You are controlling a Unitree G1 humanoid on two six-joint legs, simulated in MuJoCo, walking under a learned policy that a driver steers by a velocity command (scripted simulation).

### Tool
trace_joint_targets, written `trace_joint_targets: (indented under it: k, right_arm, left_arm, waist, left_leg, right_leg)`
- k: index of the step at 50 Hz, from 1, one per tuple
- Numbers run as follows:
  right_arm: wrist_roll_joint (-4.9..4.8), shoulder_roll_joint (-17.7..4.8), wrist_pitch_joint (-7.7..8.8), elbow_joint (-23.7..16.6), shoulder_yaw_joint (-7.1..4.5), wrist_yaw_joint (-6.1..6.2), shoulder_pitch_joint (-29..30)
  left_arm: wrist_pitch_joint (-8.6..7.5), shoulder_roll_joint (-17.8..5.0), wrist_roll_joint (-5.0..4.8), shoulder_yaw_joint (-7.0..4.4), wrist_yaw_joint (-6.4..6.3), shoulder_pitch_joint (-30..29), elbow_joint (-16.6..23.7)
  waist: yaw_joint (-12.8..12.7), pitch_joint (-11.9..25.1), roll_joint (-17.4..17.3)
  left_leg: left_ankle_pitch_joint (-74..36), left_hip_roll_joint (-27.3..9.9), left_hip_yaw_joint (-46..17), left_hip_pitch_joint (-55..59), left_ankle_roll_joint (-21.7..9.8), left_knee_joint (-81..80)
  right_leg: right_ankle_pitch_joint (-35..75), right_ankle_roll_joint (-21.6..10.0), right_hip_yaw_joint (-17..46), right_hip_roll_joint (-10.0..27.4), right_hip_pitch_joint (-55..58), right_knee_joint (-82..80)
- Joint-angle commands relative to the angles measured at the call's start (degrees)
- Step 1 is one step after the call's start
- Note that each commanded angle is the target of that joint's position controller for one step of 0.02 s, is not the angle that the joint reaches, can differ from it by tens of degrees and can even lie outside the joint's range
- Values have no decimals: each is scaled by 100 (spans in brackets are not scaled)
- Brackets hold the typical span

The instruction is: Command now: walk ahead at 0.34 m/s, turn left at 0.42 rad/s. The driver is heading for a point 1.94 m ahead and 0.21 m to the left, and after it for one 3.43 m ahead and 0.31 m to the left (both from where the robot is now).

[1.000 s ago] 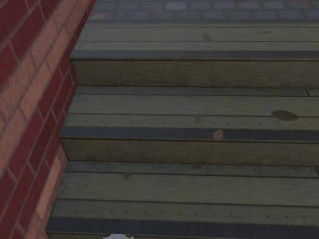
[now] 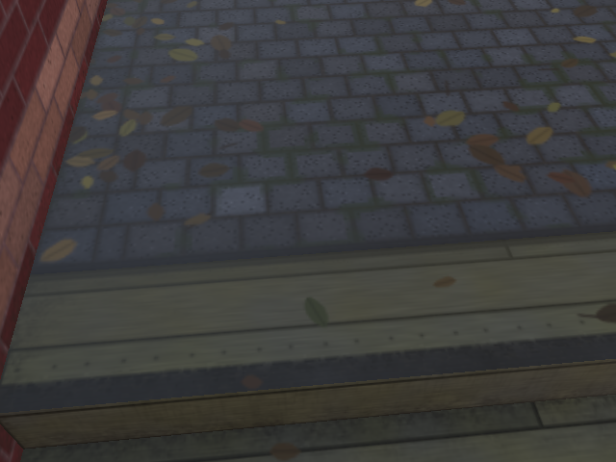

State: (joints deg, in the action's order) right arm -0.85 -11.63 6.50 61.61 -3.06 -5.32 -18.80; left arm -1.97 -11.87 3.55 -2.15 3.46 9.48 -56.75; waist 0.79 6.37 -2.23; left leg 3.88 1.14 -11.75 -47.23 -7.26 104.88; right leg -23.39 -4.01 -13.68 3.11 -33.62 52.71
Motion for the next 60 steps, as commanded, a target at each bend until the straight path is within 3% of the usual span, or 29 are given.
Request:
trace_joint_targets:
  k: [1, 5, 8, 9, 11, 13, 16, 19, 20, 21, 23, 24, 25, 26, 27, 28, 30, 32, 34, 38, 43, 45, 50, 52, 54, 55, 56, 58, 60]
  right_arm:
    - [-10, 437, -149, -174, 132, 98, -319]
    - [94, 108, -146, -378, 80, -28, -36]
    - [149, -291, -193, -998, 87, 97, 929]
    - [304, -203, -193, -1254, 161, 48, 1606]
    - [164, 319, -300, -1684, 454, 202, 2024]
    - [44, 398, -432, -1885, 590, 215, 2132]
    - [174, 125, -659, -2002, 543, 41, 2084]
    - [276, 144, -876, -2267, 603, 123, 2567]
    - [241, 231, -996, -2243, 673, 39, 2640]
    - [181, 162, -998, -2137, 680, 90, 2705]
    - [35, 9, -470, -1798, 519, 93, 1944]
    - [-43, -175, -227, -1706, 388, 164, 1731]
    - [-144, -713, -105, -1602, 260, 226, 1377]
    - [144, -1362, -147, -1147, 27, 202, -314]
    - [200, -1754, -106, -889, -123, 199, -999]
    - [168, -1738, 12, -855, -220, 211, -740]
    - [-93, -932, 41, -934, -43, 356, 384]
    - [91, 107, 2, -995, 226, 365, 1551]
    - [143, 371, 45, -1121, 299, 385, 1869]
    - [140, -1, 256, -1029, 236, 393, 1563]
    - [102, -693, 33, -1103, -176, 538, 360]
    - [126, -715, 135, -1320, -243, 624, 826]
    - [295, -682, 363, -1936, -313, 664, 1590]
    - [329, -755, 137, -1961, -339, 694, 1227]
    - [108, -1132, -230, -1965, -456, 574, 1171]
    - [62, -926, -291, -1989, -403, 449, 1198]
    - [22, -343, -103, -2387, -255, 472, 1250]
    - [129, -406, 5, -2782, -200, 456, 2651]
    - [188, -529, -34, -2673, -233, 482, 2218]
  left_arm:
    - [-195, 207, 84, 95, -100, -997, 540]
    - [-323, -355, 295, -111, -198, -1063, 737]
    - [-265, -336, 260, -14, -221, 365, 244]
    - [-356, -364, 177, -32, -355, 829, 21]
    - [-299, -464, 258, -69, -435, 1269, -445]
    - [-375, -479, 388, -72, -423, 778, -397]
    - [-601, -546, 440, -44, -469, 325, -181]
    - [-470, -722, 249, -98, -328, 177, -98]
    - [-416, -1010, 0, -225, -172, 110, -65]
    - [-394, -988, 77, -257, -99, 318, -55]
    - [-405, -1005, -117, -285, -183, 158, 331]
    - [-481, -746, -148, -196, -185, 519, 303]
    - [-548, -496, -93, -118, -176, 1072, 461]
    - [-529, -622, -322, -151, -90, 327, 767]
    - [-395, -593, -499, -214, 100, 592, 645]
    - [-397, -658, -700, -338, 93, 215, 543]
    - [-447, 15, -499, -146, -68, 512, 161]
    - [-341, 303, -416, 21, -242, 480, -101]
    - [-190, 68, -431, 3, -304, 858, -381]
    - [-213, -475, -345, -192, -343, 204, -292]
    - [-213, -215, -403, -63, -610, -799, 267]
    - [-300, -55, -246, -38, -488, -614, 432]
    - [-353, -199, -372, -179, -200, -341, 666]
    - [-335, -354, -443, -238, -252, -483, 789]
    - [-393, -447, -398, -295, -225, -420, 628]
    - [-456, -461, -304, -371, -198, -356, 638]
    - [-600, -1053, -466, -604, -296, -620, 781]
    - [-595, -1470, -516, -772, -501, 326, 650]
    - [-673, -1305, -427, -665, -511, -430, 1030]
  waist:
    - [653, 483, 340]
    - [524, 298, 494]
    - [-114, 235, 537]
    - [-277, -51, 351]
    - [-340, -265, 273]
    - [-136, -357, 148]
    - [179, -120, 254]
    - [247, -112, 622]
    - [353, -378, 888]
    - [126, -507, 786]
    - [207, -338, 694]
    - [274, 341, 501]
    - [98, 1437, -584]
    - [777, 1765, -1559]
    - [800, 2283, -1061]
    - [857, 1431, -1035]
    - [304, 751, -891]
    - [-149, 339, 28]
    - [-402, 464, 313]
    - [-168, 323, -40]
    - [455, -160, -349]
    - [279, -59, -305]
    - [-74, -157, -253]
    - [6, -204, 235]
    - [-49, -323, 299]
    - [-38, -122, 201]
    - [-1, -277, 1354]
    - [-817, -329, 1448]
    - [-358, -63, 1338]
  left_leg:
    - [719, -233, 9, -1031, 161, 406]
    - [812, -175, 826, -851, 392, 889]
    - [1444, -81, 429, -2434, 130, 1700]
    - [1554, -161, 227, -3459, -151, 2146]
    - [2402, -275, -79, -4998, -273, 2326]
    - [2146, -426, 197, -4784, -314, 1795]
    - [1073, -710, 995, -3159, -312, 774]
    - [1155, -962, 1192, -2273, -134, -1769]
    - [3104, -804, 1338, -2038, 45, -2629]
    - [3204, -718, 1396, -2062, 106, -2904]
    - [1367, -173, 1793, -903, -1, -4029]
    - [-30, 62, 1493, 666, -279, -4194]
    - [-1142, -276, -14, 3208, -685, -4472]
    - [-252, -1007, -1946, 4851, -817, -6707]
    - [468, -1668, -3211, 5183, -591, -7383]
    - [625, -1762, -3281, 4144, -425, -7575]
    - [1718, -1571, -2416, 1954, -393, -7120]
    - [2945, -1395, -1620, 617, -560, -7387]
    - [3008, -1464, -1202, 543, -494, -7659]
    - [2132, -1257, -121, 1300, -428, -7561]
    - [2879, -2440, -780, 3171, -1083, -8979]
    - [2232, -2346, 10, 3069, -847, -9006]
    - [1497, -1997, 1345, 3231, -278, -9073]
    - [1843, -1975, 1353, 4040, -220, -9050]
    - [2023, -1976, 1352, 4171, -249, -8752]
    - [2193, -1791, 1588, 3640, -245, -8283]
    - [2017, -1184, 2204, 3047, 139, -7684]
    - [1985, -424, 1972, 1465, 659, -6117]
    - [1947, -354, 722, 596, 827, -4313]
  right_leg:
    - [4796, -487, 1409, 1556, 996, -2423]
    - [4593, -1096, 301, 1207, 952, -3222]
    - [5237, -1304, 611, 1773, 3047, -3383]
    - [5057, -1236, 695, 2049, 3875, -3362]
    - [4534, -1004, 901, 2299, 5057, -3449]
    - [3713, -887, 451, 1995, 4518, -3860]
    - [3541, -718, -346, 1420, 3228, -4161]
    - [2903, -613, -451, 1528, 3305, -4407]
    - [2779, -680, -441, 1781, 3380, -4486]
    - [2553, -766, -283, 2017, 3625, -4437]
    - [4204, -682, -539, 1854, 4112, -3698]
    - [5810, -417, -795, 1338, 3475, -2723]
    - [4136, 69, -558, 597, 1531, -1461]
    - [-370, 412, 163, -168, -273, 91]
    - [-394, 496, 1678, -232, -749, 1373]
    - [78, 590, 2308, -230, -1172, 2482]
    - [821, 552, 2720, 162, -1005, 3923]
    - [1237, 339, 2553, 289, -1215, 4336]
    - [1670, 535, 2533, 375, -1200, 3887]
    - [1327, 1055, 2202, 423, -1098, 2887]
    - [206, 1258, 1667, 488, -1577, 462]
    - [172, 910, 1320, 496, -850, 822]
    - [143, 409, 1356, 580, 153, 391]
    - [498, 503, 1562, 467, -51, -1358]
    - [1646, 545, 1250, 95, 744, -3284]
    - [1429, 392, 953, -202, 1739, -2864]
    - [710, -502, 2096, 527, 1499, -2798]
    - [-556, -1189, 3696, 1081, 2406, -3868]
    - [-135, -1121, 4047, 1131, 2707, -3815]
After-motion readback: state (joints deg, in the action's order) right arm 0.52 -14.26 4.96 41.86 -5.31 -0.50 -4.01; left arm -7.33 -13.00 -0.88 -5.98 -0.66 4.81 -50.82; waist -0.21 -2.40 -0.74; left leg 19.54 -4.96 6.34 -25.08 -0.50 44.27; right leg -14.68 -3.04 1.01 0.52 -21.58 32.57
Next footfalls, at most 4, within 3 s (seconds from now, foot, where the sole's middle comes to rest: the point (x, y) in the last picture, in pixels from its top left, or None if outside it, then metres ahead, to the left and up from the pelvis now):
0.46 left None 0.30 0.27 -0.57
1.10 right None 0.31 0.00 -0.57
1.54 left None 0.30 0.26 -0.57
2.48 left None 0.36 0.28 -0.57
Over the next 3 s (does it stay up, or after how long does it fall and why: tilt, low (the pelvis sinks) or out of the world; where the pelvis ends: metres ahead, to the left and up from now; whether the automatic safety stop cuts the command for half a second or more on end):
stays up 0.62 0.17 0.25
